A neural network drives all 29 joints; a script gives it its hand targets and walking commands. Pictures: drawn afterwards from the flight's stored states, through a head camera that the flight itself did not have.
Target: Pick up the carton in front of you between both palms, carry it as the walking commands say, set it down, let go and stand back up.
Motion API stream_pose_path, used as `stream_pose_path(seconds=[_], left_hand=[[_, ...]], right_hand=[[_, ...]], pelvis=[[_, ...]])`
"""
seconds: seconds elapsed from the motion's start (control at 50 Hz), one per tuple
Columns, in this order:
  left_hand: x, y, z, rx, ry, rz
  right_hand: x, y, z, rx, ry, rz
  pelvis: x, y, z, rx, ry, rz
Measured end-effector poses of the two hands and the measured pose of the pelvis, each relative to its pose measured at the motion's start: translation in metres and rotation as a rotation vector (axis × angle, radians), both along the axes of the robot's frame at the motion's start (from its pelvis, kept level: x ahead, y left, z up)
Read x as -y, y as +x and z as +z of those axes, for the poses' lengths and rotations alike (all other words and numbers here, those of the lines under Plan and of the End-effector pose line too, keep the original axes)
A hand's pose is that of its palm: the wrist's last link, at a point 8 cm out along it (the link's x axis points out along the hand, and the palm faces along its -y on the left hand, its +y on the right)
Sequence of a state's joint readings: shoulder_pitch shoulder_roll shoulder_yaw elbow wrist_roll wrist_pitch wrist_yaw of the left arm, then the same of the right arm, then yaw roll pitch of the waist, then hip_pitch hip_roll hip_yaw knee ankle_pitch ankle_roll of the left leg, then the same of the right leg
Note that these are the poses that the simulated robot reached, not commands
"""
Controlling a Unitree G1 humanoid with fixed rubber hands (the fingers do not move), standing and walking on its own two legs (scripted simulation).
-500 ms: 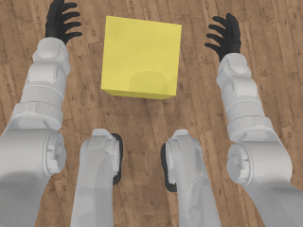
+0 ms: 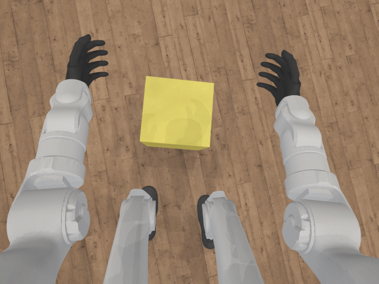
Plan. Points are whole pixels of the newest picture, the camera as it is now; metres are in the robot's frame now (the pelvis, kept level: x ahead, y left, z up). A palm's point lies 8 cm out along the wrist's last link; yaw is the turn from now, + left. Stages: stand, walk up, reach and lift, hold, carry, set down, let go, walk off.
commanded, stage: set down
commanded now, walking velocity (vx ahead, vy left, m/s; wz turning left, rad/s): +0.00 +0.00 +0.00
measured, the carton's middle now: (176, 118) +0.49 +0.01 -0.48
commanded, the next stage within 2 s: let go in 0.04 s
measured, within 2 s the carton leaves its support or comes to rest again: neither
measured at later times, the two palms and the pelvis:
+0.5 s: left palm (23, 136) +0.37 +0.23 +0.02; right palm (346, 136) +0.37 -0.22 +0.02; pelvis +0.06 -0.01 +0.12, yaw +2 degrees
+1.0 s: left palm out of the picture +0.24 +0.23 +0.11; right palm out of the picture +0.26 -0.24 +0.11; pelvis +0.09 -0.01 +0.18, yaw +2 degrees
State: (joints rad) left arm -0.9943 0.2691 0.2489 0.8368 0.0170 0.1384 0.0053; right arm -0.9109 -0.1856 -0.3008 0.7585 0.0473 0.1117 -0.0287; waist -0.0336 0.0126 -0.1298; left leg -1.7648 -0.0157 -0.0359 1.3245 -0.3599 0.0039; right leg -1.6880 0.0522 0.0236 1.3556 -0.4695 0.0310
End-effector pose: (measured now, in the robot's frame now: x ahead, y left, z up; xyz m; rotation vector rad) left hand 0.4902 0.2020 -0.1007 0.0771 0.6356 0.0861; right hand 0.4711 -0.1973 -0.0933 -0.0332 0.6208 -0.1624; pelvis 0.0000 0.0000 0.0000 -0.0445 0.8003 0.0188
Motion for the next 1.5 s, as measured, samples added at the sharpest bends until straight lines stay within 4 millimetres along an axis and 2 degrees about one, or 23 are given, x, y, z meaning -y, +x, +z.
stream_pose_path(seconds=[0.12,0.2,0.36,0.48,0.7,0.8,0.88,1.02,1.32,1.36,1.5], left_hand=[[-0.002,-0.005,0.026,-0.014,0.015,-0.001],[-0.006,-0.021,0.040,-0.039,0.053,-0.003],[-0.018,-0.083,0.076,-0.109,0.091,0.013],[-0.023,-0.115,0.111,-0.117,0.079,0.015],[-0.023,-0.177,0.164,-0.140,0.077,0.003],[-0.024,-0.207,0.186,-0.145,0.080,0.001],[-0.025,-0.229,0.199,-0.149,0.081,-0.001],[-0.026,-0.247,0.209,-0.161,0.076,-0.008],[-0.027,-0.255,0.206,-0.172,0.073,-0.010],[-0.033,-0.259,0.200,-0.188,0.113,-0.008],[-0.074,-0.274,0.190,-0.262,0.226,0.044]], right_hand=[[0.000,-0.003,0.026,-0.016,-0.013,0.018],[0.001,-0.015,0.039,-0.047,-0.045,0.061],[0.013,-0.065,0.077,-0.139,-0.099,0.143],[0.023,-0.092,0.113,-0.153,-0.098,0.153],[0.033,-0.156,0.166,-0.168,-0.095,0.144],[0.039,-0.187,0.188,-0.170,-0.098,0.142],[0.041,-0.204,0.198,-0.169,-0.095,0.145],[0.040,-0.210,0.204,-0.170,-0.092,0.162],[0.036,-0.216,0.205,-0.207,-0.123,0.148],[0.042,-0.216,0.203,-0.204,-0.156,0.134],[0.076,-0.225,0.191,-0.258,-0.256,0.096]], pelvis=[[0.000,0.006,0.028,0.017,0.004,0.001],[0.000,0.013,0.047,0.039,0.010,0.004],[0.002,0.038,0.092,0.158,0.023,0.014],[0.005,0.058,0.118,0.262,0.032,0.018],[0.008,0.087,0.155,0.470,0.048,0.012],[0.009,0.095,0.169,0.587,0.056,0.007],[0.010,0.098,0.175,0.681,0.060,0.004],[0.011,0.093,0.177,0.814,0.069,0.006],[0.006,0.085,0.174,0.907,0.068,0.000],[0.006,0.085,0.172,0.880,0.062,0.003],[0.003,0.092,0.170,0.821,0.054,0.006]])
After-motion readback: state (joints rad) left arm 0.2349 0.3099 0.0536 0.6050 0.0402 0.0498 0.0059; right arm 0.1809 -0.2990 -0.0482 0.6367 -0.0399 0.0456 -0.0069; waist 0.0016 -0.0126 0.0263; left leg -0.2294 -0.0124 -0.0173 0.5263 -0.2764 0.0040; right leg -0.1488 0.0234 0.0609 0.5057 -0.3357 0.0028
